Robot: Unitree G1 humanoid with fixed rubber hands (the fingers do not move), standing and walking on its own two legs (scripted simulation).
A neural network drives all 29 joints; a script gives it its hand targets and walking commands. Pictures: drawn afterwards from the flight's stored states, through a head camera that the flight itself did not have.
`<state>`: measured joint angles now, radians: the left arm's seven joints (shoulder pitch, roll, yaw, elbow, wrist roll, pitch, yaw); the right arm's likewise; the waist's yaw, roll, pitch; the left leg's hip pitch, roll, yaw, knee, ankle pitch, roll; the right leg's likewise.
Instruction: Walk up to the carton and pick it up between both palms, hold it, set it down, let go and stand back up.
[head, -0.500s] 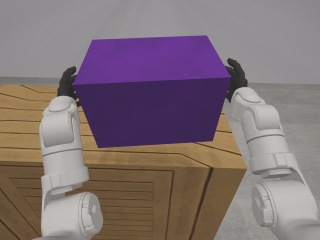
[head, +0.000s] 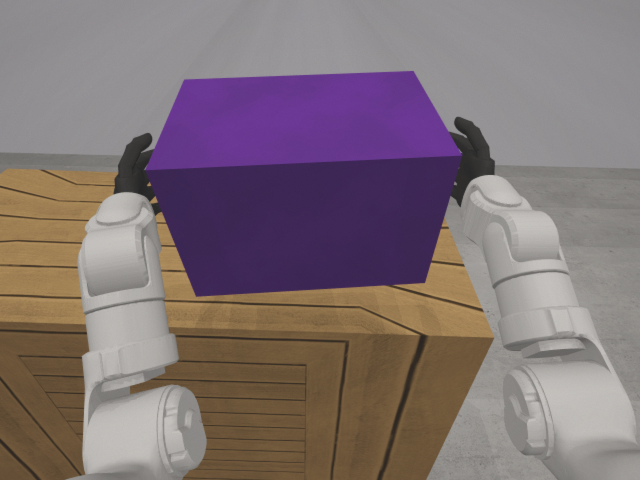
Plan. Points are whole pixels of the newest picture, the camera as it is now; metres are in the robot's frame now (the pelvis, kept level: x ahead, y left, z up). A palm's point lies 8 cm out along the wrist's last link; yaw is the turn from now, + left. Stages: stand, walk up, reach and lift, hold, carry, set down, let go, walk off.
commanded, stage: set down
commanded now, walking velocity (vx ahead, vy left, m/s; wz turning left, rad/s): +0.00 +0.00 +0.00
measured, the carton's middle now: (306, 182) +0.42 +0.02 +0.22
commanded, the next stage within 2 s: none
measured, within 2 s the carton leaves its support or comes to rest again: neither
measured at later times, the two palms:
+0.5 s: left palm (140, 225) +0.37 +0.22 +0.20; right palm (451, 206) +0.38 -0.16 +0.21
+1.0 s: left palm (161, 238) +0.39 +0.20 +0.17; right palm (450, 221) +0.39 -0.18 +0.18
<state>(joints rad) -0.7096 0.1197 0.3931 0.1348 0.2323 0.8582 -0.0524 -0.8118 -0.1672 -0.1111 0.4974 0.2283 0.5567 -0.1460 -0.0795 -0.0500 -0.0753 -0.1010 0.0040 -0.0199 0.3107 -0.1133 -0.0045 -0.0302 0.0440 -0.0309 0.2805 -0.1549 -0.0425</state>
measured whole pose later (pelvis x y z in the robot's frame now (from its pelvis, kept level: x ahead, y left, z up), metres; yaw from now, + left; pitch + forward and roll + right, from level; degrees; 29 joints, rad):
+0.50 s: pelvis +0.00 +0.00 +0.00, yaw +2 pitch -9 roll +0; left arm -0.70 0.06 0.42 0.31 0.31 0.56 -0.09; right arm -0.74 -0.02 -0.31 0.63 -0.03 0.17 -0.09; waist -0.05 -0.08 0.03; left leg -0.03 -0.01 -0.04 0.32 -0.13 0.00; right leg 0.04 0.03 -0.06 0.30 -0.19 -0.04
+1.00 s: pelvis +0.01 +0.00 +0.00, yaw +1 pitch -7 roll +0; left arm -0.66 0.05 0.37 0.35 0.28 0.50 -0.03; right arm -0.70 -0.04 -0.30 0.67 -0.02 0.09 -0.09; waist -0.04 -0.09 0.04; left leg -0.07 -0.01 -0.02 0.32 -0.13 0.00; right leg 0.00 0.03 -0.05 0.30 -0.19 -0.04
